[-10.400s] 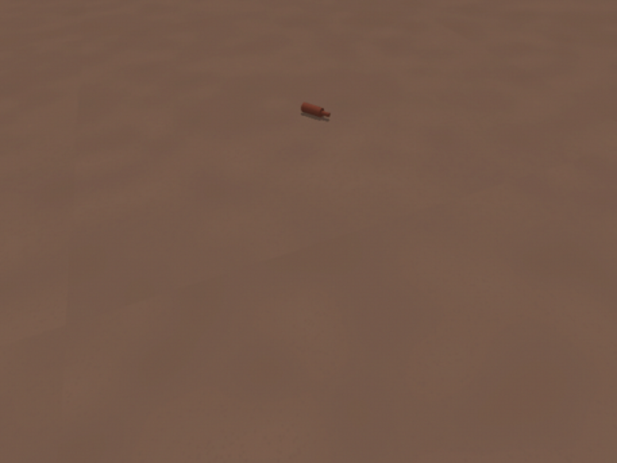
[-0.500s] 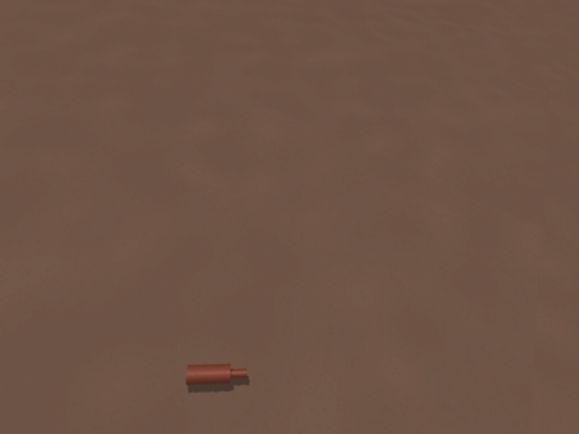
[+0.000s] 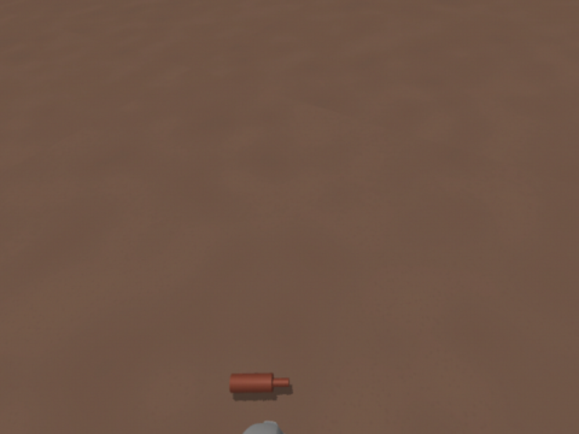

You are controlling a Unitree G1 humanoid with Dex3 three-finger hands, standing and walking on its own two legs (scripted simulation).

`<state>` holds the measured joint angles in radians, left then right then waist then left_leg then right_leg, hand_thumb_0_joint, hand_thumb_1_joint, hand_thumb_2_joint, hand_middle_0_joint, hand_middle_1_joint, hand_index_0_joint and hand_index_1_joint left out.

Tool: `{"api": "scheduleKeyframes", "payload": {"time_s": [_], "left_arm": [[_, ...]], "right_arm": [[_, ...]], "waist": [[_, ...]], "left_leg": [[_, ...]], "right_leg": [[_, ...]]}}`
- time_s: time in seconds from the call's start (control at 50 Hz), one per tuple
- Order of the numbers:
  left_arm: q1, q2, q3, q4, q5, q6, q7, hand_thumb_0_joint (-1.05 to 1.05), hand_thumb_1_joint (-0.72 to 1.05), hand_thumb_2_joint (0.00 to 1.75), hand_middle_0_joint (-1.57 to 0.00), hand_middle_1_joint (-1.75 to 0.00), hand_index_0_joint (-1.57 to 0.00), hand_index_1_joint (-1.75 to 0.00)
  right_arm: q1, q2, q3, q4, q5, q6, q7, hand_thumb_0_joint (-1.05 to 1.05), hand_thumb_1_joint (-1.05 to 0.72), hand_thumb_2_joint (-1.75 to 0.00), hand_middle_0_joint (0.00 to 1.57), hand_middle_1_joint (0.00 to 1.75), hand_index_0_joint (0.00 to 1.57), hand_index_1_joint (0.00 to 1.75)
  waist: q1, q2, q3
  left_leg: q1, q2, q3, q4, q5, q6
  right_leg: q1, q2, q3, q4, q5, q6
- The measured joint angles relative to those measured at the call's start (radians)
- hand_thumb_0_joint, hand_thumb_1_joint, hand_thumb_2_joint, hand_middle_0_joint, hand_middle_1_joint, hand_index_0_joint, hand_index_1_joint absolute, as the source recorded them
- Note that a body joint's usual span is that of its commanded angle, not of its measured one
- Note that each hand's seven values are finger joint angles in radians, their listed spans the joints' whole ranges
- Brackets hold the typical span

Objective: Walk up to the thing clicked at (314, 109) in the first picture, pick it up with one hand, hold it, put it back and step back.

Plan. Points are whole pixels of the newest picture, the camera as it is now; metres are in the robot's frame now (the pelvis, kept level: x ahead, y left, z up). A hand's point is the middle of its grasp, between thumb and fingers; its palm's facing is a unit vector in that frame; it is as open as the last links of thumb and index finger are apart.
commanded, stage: walk up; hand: left
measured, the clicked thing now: (260, 382) +0.42 +0.20 -0.74
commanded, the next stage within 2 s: none
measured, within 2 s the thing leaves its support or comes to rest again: neither
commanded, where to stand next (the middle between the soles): +0.05 -0.03 m, yaw +1 degrees
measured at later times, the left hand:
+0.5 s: hand out of the picture +0.07 +0.26 -0.17, palm faces +0.00 -0.89 -0.46, open 7.4 cm
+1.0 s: hand out of the picture -0.05 +0.33 -0.16, palm faces +0.05 -0.93 -0.36, open 7.4 cm
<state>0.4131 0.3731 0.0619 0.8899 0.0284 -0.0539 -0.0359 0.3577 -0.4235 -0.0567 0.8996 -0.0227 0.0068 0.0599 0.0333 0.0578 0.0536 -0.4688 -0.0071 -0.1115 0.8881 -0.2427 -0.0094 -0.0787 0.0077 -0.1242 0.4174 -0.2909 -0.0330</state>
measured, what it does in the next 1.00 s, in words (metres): steps on the spot: left foot, then right foot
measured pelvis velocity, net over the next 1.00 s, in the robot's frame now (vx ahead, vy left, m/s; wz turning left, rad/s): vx -0.05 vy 0.05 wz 0.10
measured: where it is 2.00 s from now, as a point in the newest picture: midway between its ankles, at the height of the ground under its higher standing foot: outside the picture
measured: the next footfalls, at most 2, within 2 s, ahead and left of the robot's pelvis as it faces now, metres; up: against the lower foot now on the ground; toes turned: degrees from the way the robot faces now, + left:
left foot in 0.12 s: +0.14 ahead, +0.14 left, +0.00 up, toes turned +3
right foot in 0.44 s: +0.04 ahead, -0.15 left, +0.00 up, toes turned +1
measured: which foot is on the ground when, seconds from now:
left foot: up 0.00-0.10, down 0.12-0.46, up 0.48-0.80, down 0.82-1.00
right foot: down 0.00-0.16, up 0.18-0.42, down 0.44-0.84, up 0.86-1.00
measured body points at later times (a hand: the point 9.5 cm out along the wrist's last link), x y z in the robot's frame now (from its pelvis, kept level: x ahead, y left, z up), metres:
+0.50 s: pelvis -0.03 -0.02 -0.05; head +0.03 -0.05 +0.40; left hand +0.07 +0.30 -0.14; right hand +0.16 -0.32 -0.16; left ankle +0.09 +0.13 -0.72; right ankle +0.00 -0.15 -0.74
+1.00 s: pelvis -0.05 +0.05 +0.00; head -0.06 +0.07 +0.45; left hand -0.05 +0.38 -0.13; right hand -0.01 -0.29 -0.10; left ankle -0.08 +0.14 -0.74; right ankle +0.03 -0.11 -0.66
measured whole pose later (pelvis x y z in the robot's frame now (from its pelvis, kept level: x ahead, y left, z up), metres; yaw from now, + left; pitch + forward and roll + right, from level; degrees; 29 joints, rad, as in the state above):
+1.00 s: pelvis -0.05 +0.05 +0.00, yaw +6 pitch -4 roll -1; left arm 0.36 0.43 0.07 0.93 0.02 0.01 -0.04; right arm 0.37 -0.41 -0.06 0.93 -0.03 -0.05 0.03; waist -0.04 -0.04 0.04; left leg -0.09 -0.01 0.03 0.47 -0.30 0.04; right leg -0.52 0.02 0.11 1.05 -0.32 -0.01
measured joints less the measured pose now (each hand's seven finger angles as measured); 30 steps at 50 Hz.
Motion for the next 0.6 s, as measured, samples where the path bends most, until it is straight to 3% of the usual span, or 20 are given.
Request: {"api": "scheduleKeyframes", "payload": {"time_s": [0.08, 0.12, 0.16, 0.22, 0.28, 0.34, 0.42, 0.46, 0.48, 0.52, 0.56, 0.6], "left_arm": [[-0.054, -0.006, -0.006, -0.024, -0.003, 0.019, 0.012, 0.01, 0.9, 0.9, -0.2, -0.3, -0.21, -0.3], [-0.089, -0.004, -0.012, -0.044, -0.012, 0.046, 0.019, 0.01, 0.9, 0.9, -0.2, -0.3, -0.21, -0.3], [-0.145, 0.001, -0.013, -0.053, -0.027, 0.078, 0.027, 0.01, 0.9, 0.9, -0.2, -0.3, -0.21, -0.3], [-0.238, 0.001, -0.016, -0.069, -0.045, 0.118, 0.041, 0.01, 0.9, 0.9, -0.2, -0.3, -0.21, -0.3], [-0.289, 0.013, -0.018, -0.077, -0.054, 0.126, 0.046, 0.01, 0.91, 0.9, -0.2, -0.3, -0.21, -0.3], [-0.317, 0.019, -0.02, -0.065, -0.069, 0.112, 0.055, 0.01, 0.91, 0.9, -0.2, -0.3, -0.21, -0.3], [-0.315, 0.017, -0.024, -0.04, -0.073, 0.071, 0.073, 0.01, 0.91, 0.9, -0.2, -0.3, -0.21, -0.3], [-0.308, -0.002, -0.018, -0.018, -0.055, 0.054, 0.077, 0.01, 0.91, 0.9, -0.2, -0.3, -0.21, -0.3], [-0.297, -0.01, -0.019, -0.014, -0.039, 0.052, 0.075, 0.01, 0.91, 0.9, -0.2, -0.3, -0.21, -0.3], [-0.268, -0.007, -0.023, -0.014, -0.014, 0.055, 0.069, 0.01, 0.9, 0.9, -0.2, -0.3, -0.21, -0.3], [-0.242, -0.008, -0.018, -0.009, -0.005, 0.053, 0.073, 0.01, 0.9, 0.9, -0.21, -0.3, -0.21, -0.3], [-0.223, -0.009, -0.011, 0.005, -0.002, 0.048, 0.084, 0.01, 0.9, 0.9, -0.21, -0.3, -0.21, -0.3]], "right_arm": [[-0.029, 0.013, 0.014, 0.002, 0.007, -0.008, -0.022, 0.01, -0.91, -0.9, 0.2, 0.3, 0.2, 0.3], [-0.051, 0.016, 0.021, -0.005, 0.01, -0.021, -0.043, 0.01, -0.91, -0.9, 0.2, 0.3, 0.2, 0.3], [-0.095, 0.027, 0.023, -0.015, 0.009, -0.032, -0.069, 0.01, -0.91, -0.9, 0.21, 0.3, 0.2, 0.3], [-0.158, 0.035, 0.033, -0.052, 0.022, -0.038, -0.094, 0.0, -0.91, -0.9, 0.21, 0.3, 0.2, 0.3], [-0.214, 0.047, 0.043, -0.071, 0.025, -0.025, -0.108, 0.0, -0.9, -0.9, 0.21, 0.3, 0.21, 0.3], [-0.266, 0.043, 0.045, -0.089, 0.01, 0.001, -0.103, 0.0, -0.9, -0.9, 0.21, 0.3, 0.21, 0.3], [-0.341, 0.022, 0.033, -0.129, -0.006, 0.041, -0.076, 0.0, -0.9, -0.9, 0.21, 0.3, 0.21, 0.3], [-0.37, -0.002, 0.022, -0.134, 0.002, 0.057, -0.065, 0.0, -0.9, -0.9, 0.21, 0.3, 0.21, 0.3], [-0.375, -0.006, 0.014, -0.129, 0.006, 0.067, -0.065, 0.0, -0.9, -0.9, 0.21, 0.3, 0.2, 0.3], [-0.36, 0.001, 0.005, -0.115, 0.007, 0.089, -0.069, 0.0, -0.91, -0.9, 0.2, 0.3, 0.2, 0.3], [-0.342, -0.003, 0.001, -0.096, 0.005, 0.102, -0.06, 0.0, -0.91, -0.9, 0.2, 0.3, 0.2, 0.3], [-0.315, -0.016, -0.008, -0.085, 0.005, 0.104, -0.047, 0.0, -0.91, -0.9, 0.2, 0.3, 0.2, 0.3]], "waist": [[0.005, -0.033, 0.055], [0.006, -0.056, 0.085], [-0.008, -0.099, 0.129], [-0.034, -0.103, 0.184], [-0.036, -0.113, 0.185], [-0.036, -0.108, 0.173], [-0.033, -0.062, 0.17], [-0.037, 0.012, 0.178], [-0.044, 0.039, 0.176], [-0.027, 0.027, 0.153], [-0.008, 0.018, 0.138], [-0.011, 0.033, 0.125]], "left_leg": [[0.044, 0.033, 0.062, -0.173, 0.024, 0.004], [0.085, 0.025, 0.107, -0.273, 0.133, 0.015], [0.096, -0.011, 0.124, -0.286, 0.072, 0.015], [0.064, -0.011, 0.103, -0.255, 0.058, 0.024], [0.053, 0.008, 0.104, -0.265, 0.072, 0.018], [0.032, 0.025, 0.109, -0.242, 0.07, 0.018], [-0.023, 0.056, 0.122, -0.157, 0.05, 0.011], [-0.06, 0.091, 0.092, -0.078, 0.022, 0.021], [-0.079, 0.08, 0.061, -0.033, -0.06, 0.03], [-0.114, 0.0, 0.018, 0.125, -0.219, 0.028], [-0.129, -0.058, -0.015, 0.289, -0.236, 0.02], [-0.13, -0.086, -0.056, 0.402, -0.19, 0.01]], "right_leg": [[-0.007, -0.031, -0.019, 0.076, -0.065, 0.011], [-0.048, -0.058, -0.021, 0.184, -0.127, 0.019], [-0.13, -0.096, 0.02, 0.36, -0.157, 0.018], [-0.289, -0.019, 0.156, 0.677, -0.266, 0.028], [-0.387, 0.025, 0.228, 0.825, -0.277, 0.025], [-0.395, 0.009, 0.233, 0.772, -0.246, 0.036], [-0.315, -0.033, 0.169, 0.486, -0.135, 0.057], [-0.279, -0.001, 0.133, 0.416, -0.137, 0.053], [-0.287, 0.006, 0.12, 0.432, -0.137, 0.049], [-0.318, -0.022, 0.14, 0.461, -0.133, 0.04], [-0.333, -0.043, 0.169, 0.439, -0.104, 0.039], [-0.344, -0.056, 0.17, 0.396, -0.066, 0.047]]}}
